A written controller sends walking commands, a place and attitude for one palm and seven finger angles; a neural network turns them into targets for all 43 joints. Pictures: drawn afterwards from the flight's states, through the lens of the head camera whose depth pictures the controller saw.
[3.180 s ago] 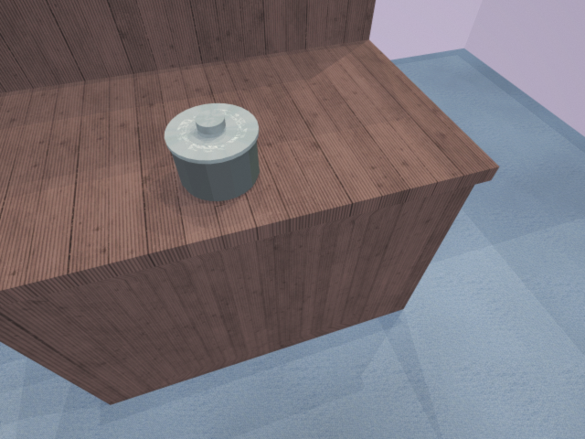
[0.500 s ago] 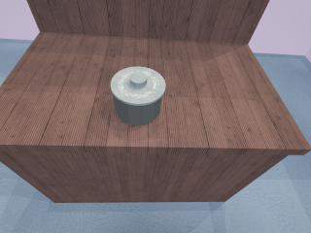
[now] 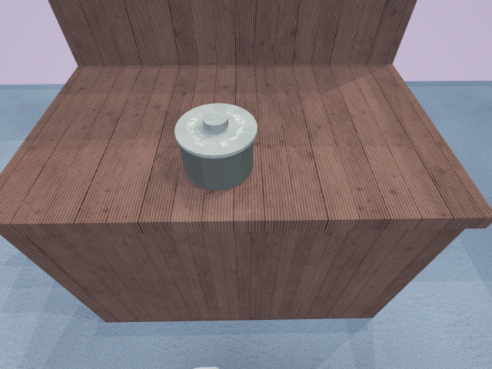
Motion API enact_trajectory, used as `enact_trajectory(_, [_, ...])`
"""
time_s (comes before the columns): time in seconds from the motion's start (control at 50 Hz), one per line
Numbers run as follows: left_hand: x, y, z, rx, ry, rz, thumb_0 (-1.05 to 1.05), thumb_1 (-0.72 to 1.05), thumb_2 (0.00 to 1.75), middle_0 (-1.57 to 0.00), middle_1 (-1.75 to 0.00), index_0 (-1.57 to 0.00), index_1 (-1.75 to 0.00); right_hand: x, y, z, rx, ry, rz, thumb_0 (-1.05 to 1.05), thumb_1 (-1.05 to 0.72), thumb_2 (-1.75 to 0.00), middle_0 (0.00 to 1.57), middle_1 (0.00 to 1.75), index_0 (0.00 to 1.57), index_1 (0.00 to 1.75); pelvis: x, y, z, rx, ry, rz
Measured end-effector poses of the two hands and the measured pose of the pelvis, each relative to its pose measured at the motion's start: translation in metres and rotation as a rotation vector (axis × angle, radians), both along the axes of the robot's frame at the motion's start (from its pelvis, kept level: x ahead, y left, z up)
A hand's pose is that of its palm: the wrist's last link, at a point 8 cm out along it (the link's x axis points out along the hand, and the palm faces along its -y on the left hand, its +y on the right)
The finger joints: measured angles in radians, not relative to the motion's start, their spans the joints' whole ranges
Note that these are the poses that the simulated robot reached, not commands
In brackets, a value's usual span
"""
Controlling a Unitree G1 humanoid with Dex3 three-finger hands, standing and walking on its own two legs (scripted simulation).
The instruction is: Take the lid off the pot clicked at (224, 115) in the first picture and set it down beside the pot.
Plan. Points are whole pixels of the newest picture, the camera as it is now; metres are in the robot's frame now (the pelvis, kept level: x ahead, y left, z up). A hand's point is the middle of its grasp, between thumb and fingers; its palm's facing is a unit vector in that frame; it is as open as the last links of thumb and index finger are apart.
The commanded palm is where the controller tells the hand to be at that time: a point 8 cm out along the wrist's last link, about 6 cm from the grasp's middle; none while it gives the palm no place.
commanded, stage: look again from close up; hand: left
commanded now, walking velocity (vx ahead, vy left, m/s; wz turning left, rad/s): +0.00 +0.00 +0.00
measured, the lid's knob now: (215, 120) +0.54 +0.09 +0.11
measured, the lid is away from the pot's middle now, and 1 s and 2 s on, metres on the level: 0.00 0.00 0.00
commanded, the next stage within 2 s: shuffle to correct the standing spot in 1.08 s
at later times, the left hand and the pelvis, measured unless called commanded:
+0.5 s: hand out of the picture -0.01 +0.21 -0.17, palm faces +0.02 -0.98 -0.18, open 7.4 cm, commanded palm none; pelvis -0.01 +0.03 +0.01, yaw -1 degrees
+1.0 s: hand out of the picture -0.07 +0.21 -0.17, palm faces +0.03 -0.99 -0.17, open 7.4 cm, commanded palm none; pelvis -0.02 +0.04 +0.01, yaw -1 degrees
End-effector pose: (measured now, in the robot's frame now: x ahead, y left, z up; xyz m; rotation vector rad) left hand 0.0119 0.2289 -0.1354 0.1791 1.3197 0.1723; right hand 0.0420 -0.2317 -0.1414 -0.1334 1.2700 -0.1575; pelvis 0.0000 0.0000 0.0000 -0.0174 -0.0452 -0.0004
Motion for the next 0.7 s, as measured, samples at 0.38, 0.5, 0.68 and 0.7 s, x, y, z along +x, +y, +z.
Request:
enact_trajectory(0.38, [-0.003,0.016,-0.009,-0.052,0.012,-0.007,0.0,0.91,0.9,-0.2,-0.3,-0.2,-0.3,0.0,0.023,0.016,-0.037,-0.01,-0.011,0.01,-0.93,-0.89,0.2,0.3,0.2,0.3,-0.003,0.023,0.005,-0.01,0.018,-0.014])
enact_trajectory(0.5, [-0.026,0.026,-0.007,-0.045,0.061,0.008,0.0,0.91,0.9,-0.2,-0.3,-0.2,-0.3,0.001,0.03,0.018,-0.033,-0.014,-0.003,0.0,-0.93,-0.89,0.2,0.3,0.2,0.3,-0.006,0.029,0.007,-0.008,0.024,-0.012])
enact_trajectory(0.68, [-0.061,0.034,-0.005,-0.044,0.131,0.031,0.0,0.91,0.9,-0.2,-0.3,-0.2,-0.3,-0.006,0.037,0.018,-0.032,-0.003,0.002,0.0,-0.93,-0.89,0.2,0.3,0.2,0.3,-0.011,0.036,0.008,-0.007,0.028,-0.009])
enact_trajectory(0.7, [-0.064,0.034,-0.004,-0.044,0.137,0.033,0.0,0.91,0.9,-0.2,-0.3,-0.2,-0.3,-0.007,0.037,0.018,-0.032,0.001,0.003,0.0,-0.93,-0.89,0.2,0.3,0.2,0.3,-0.012,0.037,0.009,-0.007,0.029,-0.008])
